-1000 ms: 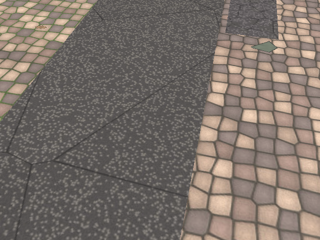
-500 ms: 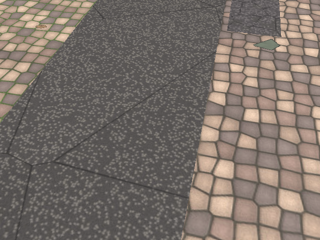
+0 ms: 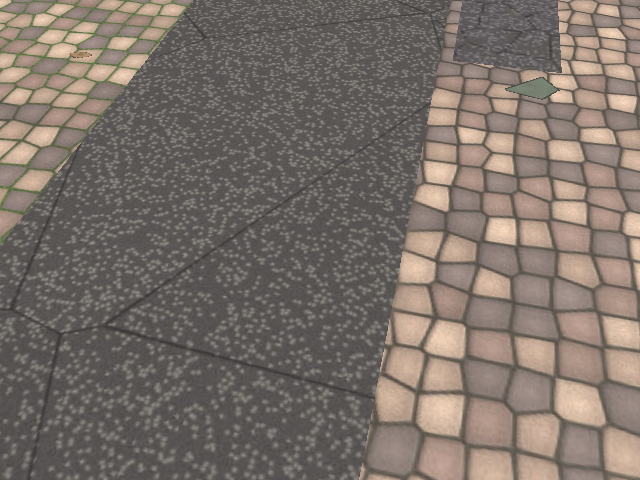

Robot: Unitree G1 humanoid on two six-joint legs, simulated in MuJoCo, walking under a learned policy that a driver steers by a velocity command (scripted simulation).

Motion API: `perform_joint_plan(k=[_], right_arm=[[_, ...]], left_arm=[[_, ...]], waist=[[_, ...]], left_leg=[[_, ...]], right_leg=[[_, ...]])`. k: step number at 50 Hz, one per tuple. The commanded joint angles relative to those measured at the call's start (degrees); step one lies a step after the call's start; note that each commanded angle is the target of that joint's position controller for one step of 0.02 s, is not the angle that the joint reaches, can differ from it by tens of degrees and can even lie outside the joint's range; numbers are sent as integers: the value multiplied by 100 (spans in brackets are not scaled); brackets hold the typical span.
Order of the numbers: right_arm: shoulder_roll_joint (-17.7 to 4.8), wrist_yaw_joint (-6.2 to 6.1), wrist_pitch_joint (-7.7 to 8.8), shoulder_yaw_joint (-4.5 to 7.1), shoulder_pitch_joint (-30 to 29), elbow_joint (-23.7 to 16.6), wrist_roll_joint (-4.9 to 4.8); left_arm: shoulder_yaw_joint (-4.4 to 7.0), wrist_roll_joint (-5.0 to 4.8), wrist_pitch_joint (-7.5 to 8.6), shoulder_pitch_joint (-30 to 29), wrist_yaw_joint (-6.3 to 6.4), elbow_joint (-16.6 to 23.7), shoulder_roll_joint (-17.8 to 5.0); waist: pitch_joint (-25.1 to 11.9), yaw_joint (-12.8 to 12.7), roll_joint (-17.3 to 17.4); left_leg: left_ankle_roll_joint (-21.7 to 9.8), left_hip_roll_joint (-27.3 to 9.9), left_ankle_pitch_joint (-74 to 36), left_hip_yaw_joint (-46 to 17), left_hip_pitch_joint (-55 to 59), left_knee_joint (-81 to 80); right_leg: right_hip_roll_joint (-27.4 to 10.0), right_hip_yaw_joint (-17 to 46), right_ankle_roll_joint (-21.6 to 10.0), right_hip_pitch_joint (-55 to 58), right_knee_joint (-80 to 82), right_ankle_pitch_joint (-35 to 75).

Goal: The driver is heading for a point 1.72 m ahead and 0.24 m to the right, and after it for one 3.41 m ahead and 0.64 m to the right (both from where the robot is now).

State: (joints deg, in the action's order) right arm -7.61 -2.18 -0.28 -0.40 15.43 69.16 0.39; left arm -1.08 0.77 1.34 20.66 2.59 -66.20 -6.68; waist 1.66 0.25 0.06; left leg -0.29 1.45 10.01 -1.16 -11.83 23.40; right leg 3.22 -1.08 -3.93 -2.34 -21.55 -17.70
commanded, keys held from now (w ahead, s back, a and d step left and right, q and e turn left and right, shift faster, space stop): no key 0.30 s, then w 0.58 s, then w+e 0.12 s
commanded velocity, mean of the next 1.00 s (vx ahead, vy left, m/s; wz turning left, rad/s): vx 0.24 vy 0.00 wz -0.02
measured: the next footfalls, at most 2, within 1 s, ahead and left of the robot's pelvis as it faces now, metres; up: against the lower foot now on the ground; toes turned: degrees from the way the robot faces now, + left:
left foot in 0.70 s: +0.24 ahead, +0.13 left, +0.00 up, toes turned +4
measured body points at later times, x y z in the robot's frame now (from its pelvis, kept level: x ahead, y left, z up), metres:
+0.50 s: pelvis +0.03 +0.00 +0.00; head +0.03 +0.00 +0.45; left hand -0.07 +0.21 -0.16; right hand +0.03 -0.23 -0.16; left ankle +0.03 +0.11 -0.71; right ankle -0.07 -0.07 -0.74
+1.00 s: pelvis +0.26 +0.07 +0.00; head +0.27 +0.08 +0.45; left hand +0.35 +0.30 -0.15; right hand +0.19 -0.15 -0.14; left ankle +0.20 +0.13 -0.74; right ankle +0.35 -0.07 -0.67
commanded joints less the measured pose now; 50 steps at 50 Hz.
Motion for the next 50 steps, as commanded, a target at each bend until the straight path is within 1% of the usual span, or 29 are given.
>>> perform_joint_plan(k=[1,15,16,17,18,19,20,21,22,23,24,26,29,31,32,33,34,35,36,37,38,39,40,41,42,44,46,48,50], right_arm=[[-373,-13,12,37,369,-18,-2],[-326,-24,7,10,453,-8,-13],[-297,-23,2,0,461,-4,-4],[-307,-17,-7,5,388,-38,15],[-345,-2,-12,26,264,-121,44],[-401,31,-15,59,85,-242,98],[-438,72,-7,81,-136,-399,162],[-421,112,25,88,-397,-578,209],[-426,146,72,106,-611,-737,217],[-443,168,133,137,-706,-844,216],[-441,192,197,160,-716,-904,212],[-488,245,308,214,-837,-1044,167],[-479,315,341,256,-1181,-1323,104],[-458,338,331,267,-1212,-1447,61],[-461,332,336,282,-1038,-1436,28],[-494,312,346,319,-585,-1316,-5],[-607,275,365,405,181,-1049,-16],[-884,220,406,534,1021,-791,11],[-1502,167,445,682,1957,-723,152],[-1701,209,370,689,1934,-691,129],[-1474,217,330,626,1106,-819,53],[-1168,248,363,539,479,-1021,26],[-981,275,430,473,188,-1078,32],[-775,268,490,398,184,-1049,23],[-635,244,534,343,256,-997,30],[-662,202,610,316,620,-878,39],[-771,172,640,320,851,-835,49],[-731,156,657,295,1108,-804,67],[-651,142,680,259,1270,-793,86]], left_arm=[[49,-1,17,562,12,-3,-397],[41,-6,28,699,15,-1,-370],[38,2,28,756,12,-11,-360],[68,15,18,802,7,-14,-426],[146,12,-9,886,2,-18,-606],[226,4,-42,986,-6,-15,-785],[275,8,-62,1115,-20,-13,-858],[301,26,-52,1272,-35,-40,-843],[313,74,-16,1418,-44,-75,-800],[326,107,34,1510,-45,-98,-794],[339,116,91,1533,-50,-95,-813],[340,105,199,1499,-64,-58,-818],[328,100,291,1460,-62,-12,-866],[336,94,316,1378,-69,27,-949],[339,85,333,1230,-84,83,-989],[335,53,353,1029,-101,141,-1035],[328,24,377,930,-129,168,-1073],[308,13,423,988,-170,171,-1058],[200,-56,441,1129,-233,364,-666],[229,-26,428,1195,-285,470,-553],[297,60,371,691,-299,616,-780],[307,101,379,344,-348,736,-770],[313,88,379,279,-358,735,-646],[322,144,330,420,-363,688,-579],[325,163,262,569,-384,644,-518],[364,140,168,430,-404,721,-554],[393,102,100,-37,-429,877,-612],[405,78,80,-623,-460,1070,-622],[391,50,106,-1155,-480,1272,-578]], waist=[[368,0,-69],[386,-11,-84],[295,-43,-98],[364,-92,-158],[495,-168,-338],[716,-270,-599],[1030,-370,-710],[1320,-484,-728],[1503,-530,-632],[1552,-496,-472],[1483,-453,-363],[1262,-392,-276],[1001,-346,-454],[890,-255,-576],[801,-117,-626],[618,141,-628],[259,498,-442],[-227,822,-191],[-972,1044,733],[-1143,823,1185],[-231,418,557],[298,251,205],[467,46,60],[459,-129,123],[397,-238,222],[368,-287,275],[469,-256,301],[607,-124,276],[683,-26,282]], left_leg=[[-186,-573,-807,-515,246,-171],[-138,-578,-788,-456,181,-85],[-143,-527,-508,-418,191,-78],[-156,-419,-121,-326,63,46],[-183,-216,442,-117,-250,396],[-211,-5,1061,166,-786,873],[-248,43,1411,374,-1383,1275],[-270,-123,1521,457,-1863,1725],[-282,-293,1586,414,-2356,2169],[-294,-413,1558,353,-2796,2480],[-295,-481,1459,323,-3071,2653],[-283,-495,1212,363,-3152,2588],[-305,-336,955,551,-2723,2158],[-381,-202,729,680,-2140,1784],[-439,-100,595,756,-1578,1541],[-500,94,376,867,-683,1258],[-567,301,88,973,433,902],[-685,105,256,688,1605,677],[-1113,-1606,2115,-1738,2778,-134],[-1581,-2502,2767,-4179,2630,-1374],[-1445,-2315,3486,-3733,1796,-1396],[-1311,-2136,2832,-2960,988,-1443],[-1163,-1833,1869,-2257,480,-1536],[-1054,-1597,1119,-1729,175,-1556],[-995,-1425,578,-1314,51,-1577],[-1033,-1294,-287,-897,138,-1582],[-1016,-1290,-498,-574,350,-1717],[-949,-1280,-865,-297,571,-1784],[-855,-1226,-1428,42,716,-1767]], right_leg=[[-859,627,8,-682,483,1369],[-875,630,27,-615,480,1719],[-848,654,2,-571,582,1214],[-831,753,-64,-604,729,383],[-882,977,-212,-613,901,-710],[-1110,1377,-451,-586,1116,-1768],[-1460,1797,-696,-581,1357,-2456],[-1800,2158,-919,-582,1547,-2652],[-2007,2370,-1084,-440,1644,-2428],[-2102,2419,-1188,-152,1630,-2009],[-2087,2327,-1218,158,1570,-1505],[-1944,1953,-1165,506,1425,-406],[-1758,1417,-1040,460,1158,1020],[-1686,1126,-920,181,941,1723],[-1624,961,-827,-96,758,2144],[-1522,744,-701,-471,364,2856],[-1312,454,-553,-796,-459,3506],[-1009,109,-389,-1302,-1653,3472],[-497,-257,-130,-2465,-3703,1478],[119,112,-128,-3301,-5071,-1226],[-397,417,-246,-3688,-5469,-724],[-629,349,-279,-3673,-5248,-154],[-795,343,-256,-3361,-4928,178],[-880,322,-189,-3014,-4678,290],[-907,271,-116,-2793,-4524,340],[-875,131,-29,-2878,-4344,482],[-897,68,18,-3351,-4128,778],[-874,69,43,-3797,-3812,1109],[-755,50,37,-3951,-3276,1415]])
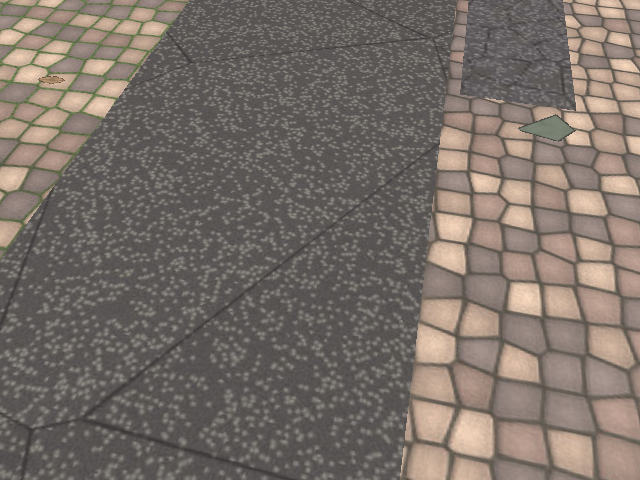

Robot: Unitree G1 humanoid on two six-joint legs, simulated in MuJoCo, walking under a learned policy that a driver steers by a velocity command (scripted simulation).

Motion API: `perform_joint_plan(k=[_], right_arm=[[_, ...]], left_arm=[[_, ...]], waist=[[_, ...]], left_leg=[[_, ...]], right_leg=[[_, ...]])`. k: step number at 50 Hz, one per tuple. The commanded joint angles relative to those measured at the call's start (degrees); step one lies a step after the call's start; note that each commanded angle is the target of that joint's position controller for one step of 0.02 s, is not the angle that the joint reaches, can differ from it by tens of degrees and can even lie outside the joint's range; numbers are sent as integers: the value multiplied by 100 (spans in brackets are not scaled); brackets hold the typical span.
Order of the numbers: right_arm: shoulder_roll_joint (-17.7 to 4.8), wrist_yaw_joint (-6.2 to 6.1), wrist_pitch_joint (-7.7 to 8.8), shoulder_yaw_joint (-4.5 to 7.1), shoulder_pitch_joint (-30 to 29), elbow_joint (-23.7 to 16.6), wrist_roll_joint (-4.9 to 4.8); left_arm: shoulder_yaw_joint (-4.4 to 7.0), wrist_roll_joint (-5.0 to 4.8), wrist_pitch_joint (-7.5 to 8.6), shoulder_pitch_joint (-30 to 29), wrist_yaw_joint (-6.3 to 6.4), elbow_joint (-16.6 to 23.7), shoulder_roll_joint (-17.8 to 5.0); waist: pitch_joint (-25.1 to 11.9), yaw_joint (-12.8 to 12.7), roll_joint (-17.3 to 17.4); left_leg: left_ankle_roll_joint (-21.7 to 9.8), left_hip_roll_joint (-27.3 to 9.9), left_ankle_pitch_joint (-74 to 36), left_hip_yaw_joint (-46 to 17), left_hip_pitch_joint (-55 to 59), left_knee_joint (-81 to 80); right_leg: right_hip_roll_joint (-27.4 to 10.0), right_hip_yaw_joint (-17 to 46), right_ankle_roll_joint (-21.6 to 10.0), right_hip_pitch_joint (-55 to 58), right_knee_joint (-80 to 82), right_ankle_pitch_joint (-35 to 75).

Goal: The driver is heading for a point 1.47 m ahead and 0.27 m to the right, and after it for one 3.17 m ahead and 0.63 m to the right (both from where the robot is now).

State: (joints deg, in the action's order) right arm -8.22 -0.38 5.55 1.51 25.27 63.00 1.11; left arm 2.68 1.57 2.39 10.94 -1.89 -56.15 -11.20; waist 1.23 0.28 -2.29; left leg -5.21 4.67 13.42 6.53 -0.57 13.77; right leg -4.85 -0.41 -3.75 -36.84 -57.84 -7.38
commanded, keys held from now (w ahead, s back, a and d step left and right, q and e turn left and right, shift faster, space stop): w+e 0.46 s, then w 0.54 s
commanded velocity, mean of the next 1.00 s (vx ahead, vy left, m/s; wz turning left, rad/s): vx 0.49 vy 0.00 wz -0.32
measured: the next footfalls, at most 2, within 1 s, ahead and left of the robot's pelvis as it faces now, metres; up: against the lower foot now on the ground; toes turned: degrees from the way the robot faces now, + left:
right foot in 0.24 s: +0.30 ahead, -0.09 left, +0.00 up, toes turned -11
left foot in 0.78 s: +0.66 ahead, -0.03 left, +0.00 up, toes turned -17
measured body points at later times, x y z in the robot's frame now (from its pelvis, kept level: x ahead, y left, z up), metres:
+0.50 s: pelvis +0.29 -0.05 +0.00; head +0.31 -0.07 +0.45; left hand +0.35 +0.21 -0.14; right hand +0.37 -0.32 -0.13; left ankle +0.41 +0.11 -0.67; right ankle +0.26 -0.08 -0.74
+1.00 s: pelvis +0.59 -0.07 +0.00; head +0.61 -0.07 +0.45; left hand +0.74 +0.14 -0.14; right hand +0.53 -0.33 -0.13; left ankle +0.62 -0.01 -0.74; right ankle +0.54 -0.20 -0.67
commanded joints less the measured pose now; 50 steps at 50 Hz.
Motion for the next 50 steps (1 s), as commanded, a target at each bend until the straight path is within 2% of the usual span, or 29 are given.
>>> perform_joint_plan(k=[1,5,7,9,10,11,12,13,14,15,16,17,18,20,23,28,33,35,36,38,39,40,41,42,43,44,46,48,50], right_arm=[[-558,-48,108,50,303,-190,8],[-613,-125,149,32,550,-132,-15],[-731,-167,158,50,568,-109,-2],[-910,-234,133,99,473,-132,12],[-999,-255,86,130,388,-169,39],[-1088,-243,39,160,319,-226,31],[-1133,-198,27,176,165,-348,-6],[-625,-80,43,104,418,-675,-114],[-800,-14,89,153,55,-924,-111],[-915,18,158,171,-612,-1173,-64],[-953,33,219,176,-764,-1250,-73],[-890,19,191,186,-752,-1225,-40],[-823,15,77,181,-665,-1244,63],[-702,48,-146,169,-613,-1305,166],[-749,93,-278,174,-1226,-1615,173],[-751,170,-297,129,-2295,-2000,118],[-783,215,-221,59,-3118,-2329,51],[-897,208,-172,83,-2969,-2364,35],[-983,183,-149,119,-2608,-2273,28],[-1214,68,-85,241,-1268,-1849,7],[-1412,-8,-35,313,-387,-1645,108],[-2051,-30,-34,474,222,-1616,275],[-1849,66,-134,473,41,-1512,126],[-1463,101,-162,381,-606,-1620,11],[-1103,128,-141,287,-1010,-1677,-8],[-968,123,-107,237,-1098,-1628,22],[-865,99,-30,181,-961,-1439,-1],[-953,114,58,201,-665,-1284,-48],[-1055,117,82,224,-463,-1185,-68]], left_arm=[[-4,-35,18,-402,-43,349,-78],[-77,-38,47,-1137,-70,649,22],[-50,-31,69,-1138,-57,717,-54],[35,-15,88,-645,-6,618,-215],[100,-14,105,-82,22,461,-328],[187,6,133,606,39,235,-468],[315,90,147,1287,70,67,-736],[503,164,109,1608,118,121,-1377],[505,-1,18,1535,80,117,-1399],[465,-77,-2,1057,102,159,-1286],[392,-89,9,735,109,212,-988],[334,-82,40,519,121,246,-782],[279,-122,80,437,158,261,-645],[258,-160,200,541,185,256,-702],[302,-177,247,876,192,239,-956],[233,-169,229,1561,179,147,-808],[187,-73,244,1885,264,103,-880],[195,-39,266,1739,307,127,-998],[202,-34,285,1574,320,160,-1065],[218,-8,303,1389,291,170,-1173],[181,-46,320,1383,262,243,-1062],[66,-286,317,2083,220,345,-499],[128,-217,296,2215,228,257,-799],[159,-72,253,1735,231,322,-926],[128,-22,264,1257,185,435,-847],[115,-18,241,1063,143,497,-733],[84,76,118,1159,67,479,-591],[64,87,59,1116,20,495,-514],[46,84,31,675,-11,640,-501]], waist=[[737,-2,534],[762,159,585],[647,83,614],[252,-174,787],[-73,-414,862],[-454,-683,893],[-759,-1070,754],[-1443,-857,-459],[-1791,-760,-459],[-854,-604,5],[-382,-404,344],[-55,-151,630],[55,52,619],[23,190,447],[133,87,159],[147,-366,-136],[281,-637,-185],[284,-447,-225],[181,-239,-256],[-480,362,-149],[-1053,721,73],[-1958,547,1272],[-1981,399,1450],[-893,167,777],[-333,130,307],[-27,23,324],[41,-177,597],[1,-218,623],[131,-175,593]], left_leg=[[-319,-1500,-2042,-529,-384,-778],[-228,-1596,-3004,-60,2,-677],[-172,-1696,-4201,138,429,-273],[-101,-1771,-6007,315,826,664],[-101,-1813,-6478,380,886,1493],[-100,-1816,-6192,412,704,2523],[-34,-1700,-4979,487,-197,3940],[202,-893,-763,502,-2323,6320],[242,-100,1577,-561,-3651,7406],[150,-588,931,-947,-4294,7168],[147,-813,457,-907,-4131,6648],[205,-966,332,-900,-3792,6195],[314,-1054,340,-904,-3414,5877],[505,-1097,368,-825,-3120,5372],[716,-1101,-184,-634,-3423,4608],[673,-992,-1362,-457,-3795,3201],[430,-744,-1436,-332,-3799,2181],[241,-653,-1145,-387,-3403,1820],[132,-524,-913,-374,-2882,1656],[-88,-217,-753,-268,-1332,1244],[-286,-807,-689,-813,43,1232],[-1010,-2474,-281,-3293,1775,1170],[-1312,-2882,-33,-4902,1719,329],[-1186,-2660,678,-4181,761,169],[-1039,-2398,561,-3419,-17,-36],[-861,-2110,149,-2848,-482,-215],[-666,-1758,-633,-2151,-929,-412],[-703,-1671,-1289,-1827,-904,-501],[-727,-1619,-1406,-1591,-812,-683]], right_leg=[[110,-99,13,-419,721,556],[318,-585,-130,47,1920,798],[500,-763,-314,330,2243,546],[841,-970,-563,896,2277,31],[1013,-1007,-708,1403,2329,-229],[1117,-941,-861,2192,2639,-212],[793,-372,-1114,3337,3033,-320],[-974,2207,-1940,5155,2992,-201],[-1545,4402,-2421,5621,3968,-371],[-1335,3566,-2107,4941,4226,-634],[-1188,2990,-1822,4163,4403,-245],[-922,2492,-1593,3475,4494,413],[-662,2086,-1461,2951,4546,907],[-371,1664,-1373,2609,4584,1485],[-129,1432,-1253,2519,4674,1793],[-15,1229,-748,3287,4632,2367],[-268,1318,-752,4132,4508,2690],[-443,1336,-707,4305,4321,3153],[-452,1255,-616,4274,4065,3793],[-234,1027,-463,4200,2624,4739],[-21,905,-409,3391,1390,3563],[820,450,-140,1644,-799,704],[1199,537,-155,695,-1685,-2158],[776,683,-187,325,-1879,-1697],[547,654,-181,325,-1543,-1286],[367,590,-182,429,-1210,-1112],[202,454,-85,791,-811,-953],[140,290,-1,695,-634,-794],[-3,147,98,272,-322,-433]])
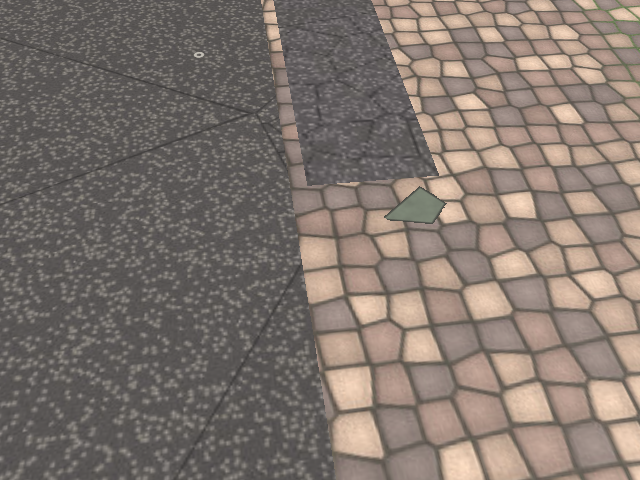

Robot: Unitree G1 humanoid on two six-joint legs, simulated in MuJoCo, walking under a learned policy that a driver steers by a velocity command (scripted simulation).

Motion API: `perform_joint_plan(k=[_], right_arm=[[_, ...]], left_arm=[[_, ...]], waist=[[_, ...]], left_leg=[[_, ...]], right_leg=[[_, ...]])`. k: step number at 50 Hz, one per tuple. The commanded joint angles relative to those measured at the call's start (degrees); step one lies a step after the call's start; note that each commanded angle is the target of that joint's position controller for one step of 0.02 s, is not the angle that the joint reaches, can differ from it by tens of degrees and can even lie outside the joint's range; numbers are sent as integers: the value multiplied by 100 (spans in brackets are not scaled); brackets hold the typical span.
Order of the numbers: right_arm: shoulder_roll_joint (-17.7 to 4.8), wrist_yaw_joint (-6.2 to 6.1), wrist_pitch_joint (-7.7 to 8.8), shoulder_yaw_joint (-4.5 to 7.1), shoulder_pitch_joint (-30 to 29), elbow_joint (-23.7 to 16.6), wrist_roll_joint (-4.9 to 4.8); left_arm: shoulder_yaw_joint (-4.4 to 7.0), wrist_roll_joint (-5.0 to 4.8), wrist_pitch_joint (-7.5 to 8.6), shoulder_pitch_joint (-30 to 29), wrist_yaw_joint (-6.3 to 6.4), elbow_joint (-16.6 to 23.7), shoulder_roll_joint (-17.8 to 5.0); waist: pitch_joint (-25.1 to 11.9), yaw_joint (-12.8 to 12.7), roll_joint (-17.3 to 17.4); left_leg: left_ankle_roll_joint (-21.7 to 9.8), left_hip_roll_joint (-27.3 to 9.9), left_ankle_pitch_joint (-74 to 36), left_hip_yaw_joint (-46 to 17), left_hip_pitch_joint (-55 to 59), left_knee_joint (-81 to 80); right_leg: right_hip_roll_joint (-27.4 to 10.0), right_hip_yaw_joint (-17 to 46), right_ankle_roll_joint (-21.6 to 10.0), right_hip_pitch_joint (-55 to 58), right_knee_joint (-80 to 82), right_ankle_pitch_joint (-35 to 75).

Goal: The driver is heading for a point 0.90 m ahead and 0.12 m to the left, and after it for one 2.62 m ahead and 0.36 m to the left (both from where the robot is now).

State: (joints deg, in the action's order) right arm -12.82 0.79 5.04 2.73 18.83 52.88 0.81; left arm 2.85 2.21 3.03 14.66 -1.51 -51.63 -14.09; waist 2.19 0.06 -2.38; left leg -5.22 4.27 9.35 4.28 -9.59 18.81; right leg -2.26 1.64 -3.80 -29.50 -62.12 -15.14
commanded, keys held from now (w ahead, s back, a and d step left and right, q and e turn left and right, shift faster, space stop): w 0.34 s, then w+q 0.42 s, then q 0.24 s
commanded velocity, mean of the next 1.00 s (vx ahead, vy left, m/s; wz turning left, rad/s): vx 0.45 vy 0.00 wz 0.25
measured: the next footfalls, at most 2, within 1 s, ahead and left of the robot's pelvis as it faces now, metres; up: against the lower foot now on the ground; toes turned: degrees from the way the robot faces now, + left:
right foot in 0.32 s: +0.34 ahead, -0.12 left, +0.00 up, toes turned -3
left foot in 0.90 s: +0.59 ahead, +0.08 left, +0.00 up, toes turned +20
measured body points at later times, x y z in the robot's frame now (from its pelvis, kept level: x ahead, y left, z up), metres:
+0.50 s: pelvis +0.27 -0.05 +0.00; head +0.29 -0.07 +0.45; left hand +0.35 +0.21 -0.13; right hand +0.30 -0.30 -0.15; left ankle +0.20 +0.08 -0.66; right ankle +0.30 -0.11 -0.74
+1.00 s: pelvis +0.49 +0.01 -0.02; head +0.54 +0.03 +0.43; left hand +0.45 +0.26 -0.16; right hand +0.70 -0.20 -0.14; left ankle +0.55 +0.07 -0.74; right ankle +0.41 -0.14 -0.63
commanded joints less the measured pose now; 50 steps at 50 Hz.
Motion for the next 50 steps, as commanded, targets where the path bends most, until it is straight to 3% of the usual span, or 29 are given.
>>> perform_joint_plan(k=[1,6,10,12,14,15,16,17,18,19,20,21,23,25,29,34,38,40,42,43,44,45,46,47,48,49,50], right_arm=[[-593,-1,128,98,293,-128,-40],[-577,-16,112,68,799,69,-59],[-629,-69,87,63,1112,209,-8],[-678,-108,62,72,1116,258,24],[-756,-142,36,90,962,269,43],[-798,-146,13,100,894,277,41],[-764,-140,-9,82,828,262,9],[-582,-130,2,14,769,59,-47],[29,-97,-18,-99,1522,-11,-257],[-638,-146,-72,73,1185,94,-76],[-592,-116,-55,92,745,-32,-63],[-457,-90,-49,63,559,-45,-65],[-353,-16,-197,75,608,25,71],[-259,56,-320,89,598,26,92],[-242,128,-417,116,-154,-222,77],[-133,188,-392,43,-1104,-560,69],[-93,234,-374,-26,-1764,-852,101],[-101,226,-349,-19,-1659,-870,143],[-224,174,-317,43,-977,-694,184],[-352,146,-270,108,-437,-552,203],[-526,96,-193,201,203,-369,261],[-1083,28,-142,357,540,-320,274],[-1720,6,-209,516,314,-497,150],[-1624,-41,-309,527,445,-568,-83],[-1316,-88,-353,447,-33,-619,-108],[-948,-108,-388,344,-367,-646,-123],[-764,-138,-406,288,-522,-673,-152]], left_arm=[[19,16,-41,20,-57,281,-213],[-88,-39,-21,-1144,-82,658,-49],[-117,-71,11,-1715,-60,845,-73],[-98,-71,42,-1794,-44,909,-140],[-47,-60,88,-1438,1,822,-236],[8,-45,123,-874,43,633,-323],[84,12,181,24,99,328,-460],[203,159,228,1035,175,145,-888],[336,190,188,1205,160,116,-1388],[300,-64,112,892,111,164,-1055],[193,-102,120,306,97,239,-712],[123,-84,170,24,77,251,-432],[56,-104,251,-79,134,153,-204],[66,-126,362,151,151,41,-257],[97,-145,421,494,183,-94,-362],[62,-142,398,807,231,-226,-348],[70,-120,343,1216,309,-402,-440],[77,-115,277,1154,363,-424,-510],[131,-121,213,997,431,-393,-687],[156,-131,167,904,438,-346,-758],[173,-194,134,754,412,-277,-791],[134,-231,150,792,372,-76,-581],[79,-347,123,1299,340,230,-219],[100,-193,99,907,329,264,-481],[69,-224,109,519,322,396,-373],[84,-173,103,395,326,382,-403],[115,-61,18,315,320,429,-462]], waist=[[112,-99,590],[230,182,627],[265,338,667],[283,286,685],[112,54,728],[-187,-187,715],[-690,-563,538],[-1406,-905,61],[-1982,-532,-1257],[-1621,-529,-275],[-773,-308,-118],[-364,-184,36],[-91,69,-146],[-105,147,-127],[138,94,-81],[326,-72,-101],[436,-266,-106],[388,-141,-140],[-34,138,-364],[-377,344,-395],[-751,696,-199],[-1246,748,484],[-2035,279,1442],[-2247,502,362],[-1430,378,365],[-715,160,86],[-431,15,112]], left_leg=[[-712,-1530,-1089,-1268,164,-1249],[-526,-1313,-1911,-807,489,-1199],[-537,-1500,-2371,-791,1092,-972],[-529,-1662,-2746,-824,1396,-764],[-425,-1705,-3826,-744,1532,-219],[-353,-1628,-4411,-663,1533,445],[-239,-1405,-4233,-452,1147,1473],[-126,-1144,-2433,-253,-18,3071],[96,-82,1874,9,-2066,5102],[-2,-309,1891,-718,-2494,5515],[-31,-542,1375,-807,-2604,5378],[-21,-741,1025,-799,-2435,5071],[64,-915,755,-766,-2011,4676],[118,-904,564,-713,-1972,4626],[218,-1014,-190,-634,-2798,4292],[261,-911,-998,-255,-2928,2952],[60,-777,-885,205,-2835,2068],[-94,-504,-518,461,-2448,1758],[-299,-84,-69,644,-1667,1684],[-435,53,-68,555,-1059,1446],[-597,69,-774,352,-108,752],[-927,-1047,-2819,-843,1251,915],[-2169,-2803,-6234,-3485,2795,1095],[-2211,-2670,-6029,-3103,2437,820],[-2008,-2454,-5152,-2598,1673,548],[-1630,-2060,-4474,-2213,837,235],[-1384,-1742,-4140,-1964,333,85]], right_leg=[[-322,-129,154,-671,329,551],[-258,-458,286,-718,1875,1419],[-89,-558,181,-586,2646,1438],[-20,-543,49,-464,2890,1114],[196,-600,-135,186,3174,677],[382,-667,-250,884,3405,602],[389,-643,-413,2082,3701,857],[-775,577,-727,3590,3707,558],[-2372,3243,-1492,4921,4239,403],[-2149,3345,-1359,4379,4503,46],[-1917,2396,-1151,3534,4690,97],[-1655,1764,-946,2870,4967,502],[-1232,882,-581,2179,5280,866],[-1178,489,-533,2100,5410,1354],[-1098,-194,-441,2323,5581,1740],[-965,-895,-287,2602,5490,2492],[-1160,-1222,-270,3247,5246,3264],[-1175,-1477,-206,3452,4627,4925],[-1160,-1600,-136,3522,3512,6479],[-1156,-1584,-132,3398,2617,6366],[-1032,-1625,1,2943,1334,5319],[-590,-1638,213,1598,-438,1957],[521,-1011,490,-308,-2507,-2212],[172,-64,495,-486,-2504,-1630],[-21,-30,494,-688,-2240,-1194],[-186,-36,508,-610,-1653,-952],[-267,-2,547,-435,-1223,-841]])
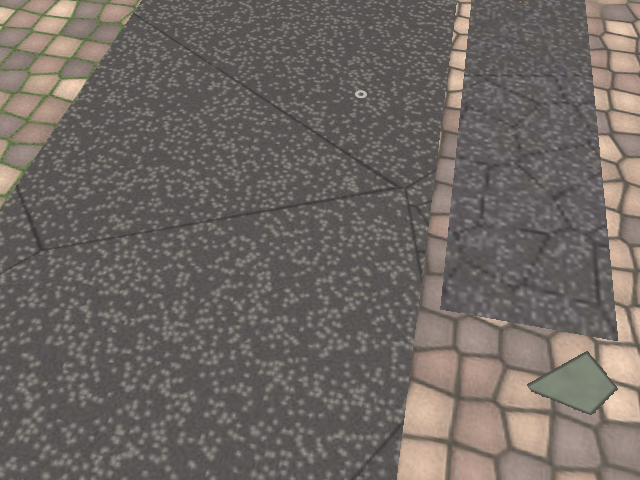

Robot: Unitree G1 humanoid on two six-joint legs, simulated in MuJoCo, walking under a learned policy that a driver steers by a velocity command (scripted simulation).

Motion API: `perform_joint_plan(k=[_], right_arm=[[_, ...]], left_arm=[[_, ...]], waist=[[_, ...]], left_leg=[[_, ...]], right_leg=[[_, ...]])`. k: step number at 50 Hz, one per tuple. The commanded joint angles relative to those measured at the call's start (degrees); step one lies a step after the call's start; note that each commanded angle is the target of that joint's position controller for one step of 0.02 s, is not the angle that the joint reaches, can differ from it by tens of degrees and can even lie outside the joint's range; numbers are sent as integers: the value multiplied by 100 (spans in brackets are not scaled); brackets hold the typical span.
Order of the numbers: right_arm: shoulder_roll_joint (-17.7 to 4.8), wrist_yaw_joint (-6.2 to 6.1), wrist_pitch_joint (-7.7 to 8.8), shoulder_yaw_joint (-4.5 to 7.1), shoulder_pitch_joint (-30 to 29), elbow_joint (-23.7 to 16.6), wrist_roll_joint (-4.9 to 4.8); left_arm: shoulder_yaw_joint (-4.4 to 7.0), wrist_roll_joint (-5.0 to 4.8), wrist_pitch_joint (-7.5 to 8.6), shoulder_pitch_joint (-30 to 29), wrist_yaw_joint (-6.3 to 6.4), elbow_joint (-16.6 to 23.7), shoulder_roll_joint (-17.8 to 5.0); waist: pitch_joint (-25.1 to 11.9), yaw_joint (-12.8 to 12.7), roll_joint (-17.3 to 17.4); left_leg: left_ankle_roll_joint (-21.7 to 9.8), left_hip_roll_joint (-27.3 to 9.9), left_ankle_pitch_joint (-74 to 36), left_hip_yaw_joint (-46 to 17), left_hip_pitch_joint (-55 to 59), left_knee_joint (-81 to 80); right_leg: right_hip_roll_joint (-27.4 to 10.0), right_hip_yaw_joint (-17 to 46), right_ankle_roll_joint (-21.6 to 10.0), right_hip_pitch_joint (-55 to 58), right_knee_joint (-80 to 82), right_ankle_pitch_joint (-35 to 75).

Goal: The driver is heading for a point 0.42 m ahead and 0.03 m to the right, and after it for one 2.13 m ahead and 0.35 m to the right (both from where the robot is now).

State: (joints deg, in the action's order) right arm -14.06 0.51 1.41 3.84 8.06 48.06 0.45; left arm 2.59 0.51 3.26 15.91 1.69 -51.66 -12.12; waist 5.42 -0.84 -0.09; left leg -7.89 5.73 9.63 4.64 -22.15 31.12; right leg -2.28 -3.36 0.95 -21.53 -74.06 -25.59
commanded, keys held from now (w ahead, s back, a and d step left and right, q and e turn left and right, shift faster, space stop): q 0.06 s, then no key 0.94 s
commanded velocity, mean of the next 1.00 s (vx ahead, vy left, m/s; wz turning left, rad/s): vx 0.05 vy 0.00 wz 0.17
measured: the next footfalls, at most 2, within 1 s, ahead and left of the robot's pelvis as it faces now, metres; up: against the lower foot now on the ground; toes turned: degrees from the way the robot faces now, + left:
right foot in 0.48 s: +0.13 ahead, -0.15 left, +0.00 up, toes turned +8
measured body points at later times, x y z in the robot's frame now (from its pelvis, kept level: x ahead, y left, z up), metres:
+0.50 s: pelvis +0.08 -0.04 +0.01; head +0.09 -0.05 +0.46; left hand +0.13 +0.23 -0.11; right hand +0.19 -0.28 -0.12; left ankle +0.08 +0.04 -0.72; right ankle +0.09 -0.16 -0.73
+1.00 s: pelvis +0.09 -0.07 +0.02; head +0.09 -0.07 +0.47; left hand +0.09 +0.18 -0.13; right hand +0.13 -0.31 -0.13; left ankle +0.08 +0.04 -0.72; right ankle +0.09 -0.16 -0.72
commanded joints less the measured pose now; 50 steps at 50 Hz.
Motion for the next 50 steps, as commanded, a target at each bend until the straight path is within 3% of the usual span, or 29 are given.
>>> perform_joint_plan(k=[1,3,5,11,15,19,22,23,24,25,26,27,29,30,31,33,36,50], right_arm=[[-560,-120,-50,138,439,-230,-98],[-747,-77,11,173,541,-241,-13],[-863,-61,41,197,602,-272,20],[-792,-114,-54,131,920,-256,41],[-744,-140,-80,79,993,-222,98],[-701,-144,-99,13,918,-174,143],[-688,-177,-139,-39,754,-115,91],[-650,-199,-147,-66,704,-101,40],[-443,-197,-112,-137,821,-116,13],[-198,-188,-96,-191,1216,-114,24],[-256,-213,-167,-175,1159,28,-33],[-359,-225,-201,-179,1100,134,16],[-451,-191,-190,-161,721,186,26],[-546,-160,-184,-143,694,230,52],[-565,-146,-168,-140,797,351,18],[-425,-167,-143,-180,863,564,-5],[-368,-215,-135,-204,799,778,-3],[-286,-269,-158,-312,832,1505,-10]], left_arm=[[143,171,-133,352,-13,415,-620],[129,169,-309,438,-25,463,-508],[121,131,-369,454,-31,475,-484],[160,104,-512,-282,-16,691,-657],[135,67,-534,-479,4,709,-624],[86,-5,-506,-405,47,647,-551],[42,-50,-464,-92,110,503,-465],[17,-25,-410,104,129,415,-432],[36,68,-331,139,160,395,-639],[46,142,-269,106,164,472,-980],[1,46,-272,-399,96,479,-903],[-71,31,-232,-636,33,540,-628],[-83,45,-222,-489,-1,396,-666],[-92,16,-213,-342,19,325,-689],[-75,-16,-215,-244,23,253,-720],[-77,-30,-227,-141,37,106,-680],[-91,-14,-220,-118,29,-37,-639],[-205,-3,-238,36,40,-701,-486]], waist=[[-738,-46,-42],[-931,-127,15],[-1111,-135,117],[-966,163,470],[-789,260,522],[-703,259,581],[-673,76,524],[-654,-45,399],[-740,69,67],[-933,358,-792],[-591,423,-1100],[-572,432,-834],[-506,268,-797],[-500,214,-775],[-431,195,-530],[-331,171,-215],[-376,129,-67],[-251,124,-28]], left_leg=[[-991,-1680,-4035,-1766,1207,-1239],[-875,-1499,-4311,-1649,1031,-1210],[-764,-1439,-4278,-1550,1054,-1225],[-404,-1454,-2461,-1869,1427,-1519],[-471,-1563,-1783,-2059,1576,-1576],[-554,-1568,-1984,-2088,1381,-1348],[-401,-1488,-2178,-2156,1285,-1008],[-186,-1398,-1938,-2143,1031,-897],[110,-1199,-1319,-2065,725,-737],[325,-707,456,-1558,383,-168],[409,-319,1134,-1069,740,-456],[454,-464,822,-1110,1209,-619],[473,-565,-229,-1310,1556,-1075],[486,-698,-524,-1370,1669,-1133],[478,-761,-664,-1394,1521,-1118],[493,-785,-637,-1405,1344,-1251],[517,-808,-692,-1421,1357,-1355],[524,-901,-572,-1393,1410,-1405]], right_leg=[[-263,490,113,-925,234,277],[-159,427,174,-724,552,442],[-143,405,192,-727,822,683],[-210,534,183,-1115,1642,1064],[-138,574,115,-914,2324,851],[84,451,-20,-101,3176,368],[254,319,-155,747,4604,659],[148,409,-202,1334,5523,1518],[-386,974,-292,1861,5872,2038],[-1473,1985,-544,2312,5897,3569],[-1705,1975,-1106,1305,5705,4286],[-1411,1711,-1057,1067,5744,3988],[-761,1311,-603,1001,5739,2798],[-640,1275,-509,941,5794,2375],[-491,1141,-461,1107,5820,2199],[-459,1079,-465,1352,5724,2237],[-451,1044,-499,1491,5660,2382],[-332,1020,-496,1378,5761,2009]])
